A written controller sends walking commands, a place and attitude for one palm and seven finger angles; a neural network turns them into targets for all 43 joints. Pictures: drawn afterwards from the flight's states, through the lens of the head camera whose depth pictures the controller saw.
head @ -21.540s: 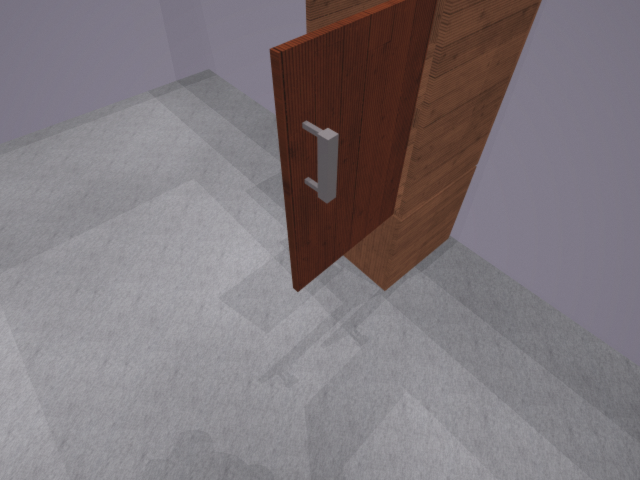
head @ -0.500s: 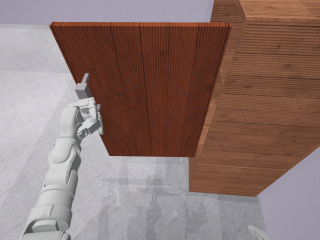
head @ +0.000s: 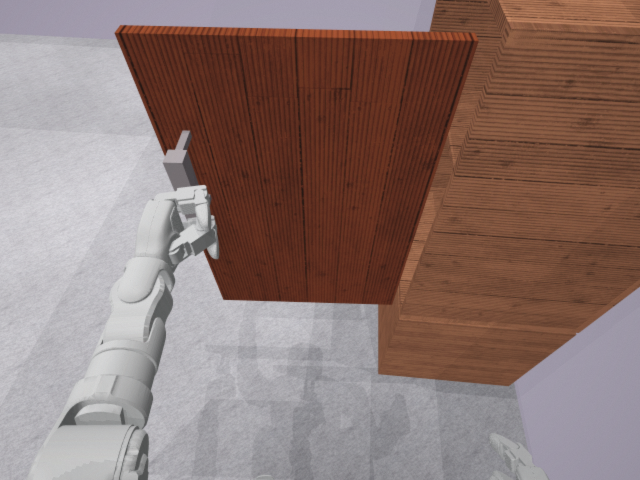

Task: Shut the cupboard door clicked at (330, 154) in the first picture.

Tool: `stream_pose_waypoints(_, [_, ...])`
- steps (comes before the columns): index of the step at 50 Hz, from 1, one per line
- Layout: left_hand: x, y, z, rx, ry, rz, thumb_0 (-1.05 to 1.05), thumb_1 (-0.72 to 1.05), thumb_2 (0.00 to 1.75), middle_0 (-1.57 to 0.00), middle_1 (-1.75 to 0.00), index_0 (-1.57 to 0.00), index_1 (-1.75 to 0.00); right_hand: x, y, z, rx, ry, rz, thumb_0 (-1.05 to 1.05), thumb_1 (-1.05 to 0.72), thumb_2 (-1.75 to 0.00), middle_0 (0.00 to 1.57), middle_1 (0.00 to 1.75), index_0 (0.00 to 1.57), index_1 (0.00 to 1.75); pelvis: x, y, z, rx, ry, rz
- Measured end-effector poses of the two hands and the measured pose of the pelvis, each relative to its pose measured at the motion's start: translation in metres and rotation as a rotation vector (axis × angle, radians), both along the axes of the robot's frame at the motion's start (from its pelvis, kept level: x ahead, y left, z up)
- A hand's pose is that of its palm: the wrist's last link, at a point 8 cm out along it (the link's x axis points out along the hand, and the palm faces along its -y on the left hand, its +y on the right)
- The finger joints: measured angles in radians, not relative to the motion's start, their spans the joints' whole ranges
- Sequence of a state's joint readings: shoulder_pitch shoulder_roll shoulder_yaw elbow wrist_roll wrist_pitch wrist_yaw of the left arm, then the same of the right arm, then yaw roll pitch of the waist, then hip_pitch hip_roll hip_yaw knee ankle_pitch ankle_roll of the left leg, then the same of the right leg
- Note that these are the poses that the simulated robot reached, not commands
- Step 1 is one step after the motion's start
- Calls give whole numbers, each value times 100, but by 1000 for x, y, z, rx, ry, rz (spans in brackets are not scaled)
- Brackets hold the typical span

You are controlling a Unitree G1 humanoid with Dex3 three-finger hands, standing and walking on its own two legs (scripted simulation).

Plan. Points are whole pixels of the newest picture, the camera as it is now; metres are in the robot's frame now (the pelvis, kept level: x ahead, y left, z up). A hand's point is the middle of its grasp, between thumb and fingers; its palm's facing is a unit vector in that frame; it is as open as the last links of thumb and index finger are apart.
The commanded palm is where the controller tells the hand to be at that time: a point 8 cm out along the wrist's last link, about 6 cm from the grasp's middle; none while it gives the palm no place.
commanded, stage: push the door shut along its arc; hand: left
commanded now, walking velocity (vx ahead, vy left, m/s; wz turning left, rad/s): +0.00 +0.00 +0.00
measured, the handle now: (193, 183) +0.49 +0.19 +0.08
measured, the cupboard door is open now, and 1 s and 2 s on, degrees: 93 80 60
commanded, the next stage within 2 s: pull the fist back off the door in 1.70 s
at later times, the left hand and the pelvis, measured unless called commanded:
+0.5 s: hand (224, 195) +0.46 +0.14 +0.09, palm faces -0.18 -0.98 -0.03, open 3.1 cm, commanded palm +0.45 +0.18 +0.09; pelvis +0.00 +0.00 -0.01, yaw +0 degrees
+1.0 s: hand (262, 159) +0.53 +0.09 +0.09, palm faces -0.32 -0.95 +0.00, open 3.1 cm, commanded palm +0.52 +0.14 +0.09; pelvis -0.01 +0.00 -0.02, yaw -1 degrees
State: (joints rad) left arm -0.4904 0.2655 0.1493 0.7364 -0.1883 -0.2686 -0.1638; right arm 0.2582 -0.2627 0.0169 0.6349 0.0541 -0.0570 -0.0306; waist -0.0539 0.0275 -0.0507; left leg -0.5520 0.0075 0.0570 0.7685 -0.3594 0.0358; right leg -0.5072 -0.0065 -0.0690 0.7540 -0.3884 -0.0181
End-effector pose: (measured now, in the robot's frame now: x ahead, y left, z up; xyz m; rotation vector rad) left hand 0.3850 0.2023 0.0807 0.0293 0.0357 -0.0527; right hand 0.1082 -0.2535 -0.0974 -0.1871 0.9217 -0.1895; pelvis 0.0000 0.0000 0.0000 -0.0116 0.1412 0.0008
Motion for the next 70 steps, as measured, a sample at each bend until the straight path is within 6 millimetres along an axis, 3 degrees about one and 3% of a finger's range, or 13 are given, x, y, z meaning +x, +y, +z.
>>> stream_pose_waypoints(10, [33,2,2,4,-15,-32,2,90,90,-131,-150,-132,-150,-37,-6,-9,-20,111,-46,1,-91,-90,20,30,20,30,0,2,-4,-3,35,-3])
stream_pose_waypoints(21, [56,-2,6,-12,-7,-89,2,90,90,-130,-150,-132,-150,-78,-10,-16,-27,231,-96,1,-91,-90,20,30,20,30,2,2,-6,-5,62,-5])
stream_pose_waypoints(40, [97,-31,14,-17,5,-216,2,90,90,-130,-150,-130,-150,-106,-15,-19,-56,290,-117,1,-91,-90,20,30,20,30,-7,2,-15,-16,125,-2])
stream_pose_waypoints(50, [138,-54,14,-31,13,-271,2,90,90,-130,-150,-130,-150,-139,-16,-20,-74,370,-170,1,-91,-90,20,30,20,30,-8,2,-24,-20,190,-17])
stream_pose_waypoints(56, [151,-56,15,-18,25,-291,1,88,91,-130,-150,-130,-150,-160,-10,-22,-56,451,-195,1,-91,-90,20,30,20,30,-2,2,-26,-20,215,-26])
stream_pose_waypoints(61, [157,-58,16,-13,43,-305,0,89,92,-130,-150,-130,-150,-166,-6,-23,-47,490,-199,1,-91,-90,20,30,20,30,2,1,-26,-23,223,-23])
stream_pose_waypoints(70, [171,-66,16,-19,48,-341,0,93,96,-130,-150,-130,-150,-158,-12,-23,-87,487,-182,1,-90,-90,20,30,20,30,1,1,-31,-34,252,-8])
